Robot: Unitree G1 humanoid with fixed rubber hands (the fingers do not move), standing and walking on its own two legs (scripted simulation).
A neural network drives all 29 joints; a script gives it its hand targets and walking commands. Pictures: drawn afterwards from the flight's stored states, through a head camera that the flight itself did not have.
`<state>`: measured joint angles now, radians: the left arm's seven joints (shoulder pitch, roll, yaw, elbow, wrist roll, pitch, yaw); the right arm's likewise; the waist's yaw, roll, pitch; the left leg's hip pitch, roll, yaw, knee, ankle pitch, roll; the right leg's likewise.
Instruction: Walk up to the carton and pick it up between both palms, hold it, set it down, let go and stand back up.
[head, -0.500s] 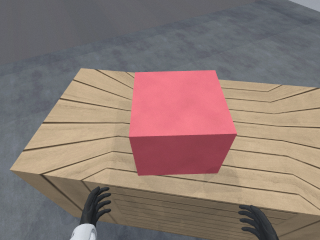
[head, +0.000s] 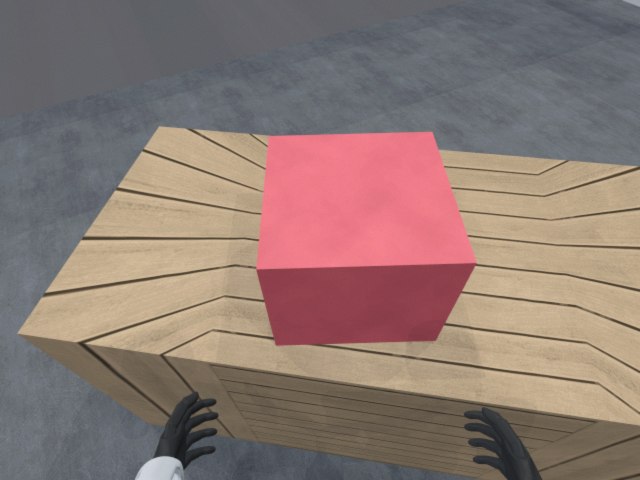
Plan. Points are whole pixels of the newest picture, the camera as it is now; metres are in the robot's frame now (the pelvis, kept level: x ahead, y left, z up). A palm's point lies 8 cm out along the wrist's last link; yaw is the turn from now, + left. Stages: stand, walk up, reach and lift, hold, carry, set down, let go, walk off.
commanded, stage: set down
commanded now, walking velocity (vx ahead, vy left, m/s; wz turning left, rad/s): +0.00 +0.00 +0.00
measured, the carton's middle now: (353, 239) +0.47 +0.02 -0.03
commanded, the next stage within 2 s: let go in 0.38 s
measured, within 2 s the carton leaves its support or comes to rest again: neither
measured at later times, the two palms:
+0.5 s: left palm (172, 459) +0.14 +0.23 -0.08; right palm out of the picture +0.15 -0.21 -0.10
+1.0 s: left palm (162, 468) +0.13 +0.24 -0.09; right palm out of the picture +0.14 -0.23 -0.10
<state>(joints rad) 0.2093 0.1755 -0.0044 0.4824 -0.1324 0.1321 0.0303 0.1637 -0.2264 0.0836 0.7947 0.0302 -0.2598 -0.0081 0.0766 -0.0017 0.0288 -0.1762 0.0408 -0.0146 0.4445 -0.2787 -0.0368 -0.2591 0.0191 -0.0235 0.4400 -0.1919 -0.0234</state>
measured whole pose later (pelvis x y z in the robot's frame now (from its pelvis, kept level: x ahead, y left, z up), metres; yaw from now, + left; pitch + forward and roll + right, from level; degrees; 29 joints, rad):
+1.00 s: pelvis +0.00 +0.00 +0.00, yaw +0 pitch +0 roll +0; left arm 0.21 0.21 0.00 0.59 -0.06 0.05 0.02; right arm 0.18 -0.24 0.04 0.83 -0.04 -0.13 -0.01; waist 0.07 -0.01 0.01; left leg -0.17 0.04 -0.01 0.44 -0.28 -0.04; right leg -0.25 0.02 -0.02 0.44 -0.19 -0.02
